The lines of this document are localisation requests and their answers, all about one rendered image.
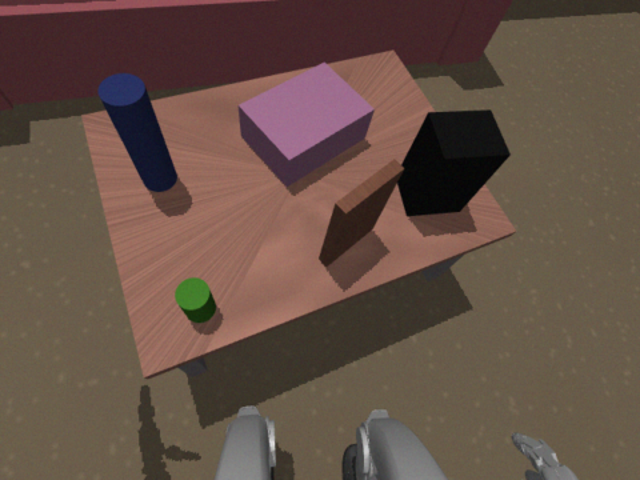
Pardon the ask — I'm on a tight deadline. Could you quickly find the right robot hand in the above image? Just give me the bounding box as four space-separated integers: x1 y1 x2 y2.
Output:
511 433 578 480

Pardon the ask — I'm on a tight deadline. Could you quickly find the sofa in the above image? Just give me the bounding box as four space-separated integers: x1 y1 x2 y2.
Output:
0 0 513 111

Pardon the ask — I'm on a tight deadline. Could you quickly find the coffee table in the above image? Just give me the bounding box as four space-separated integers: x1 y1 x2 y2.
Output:
81 50 516 379

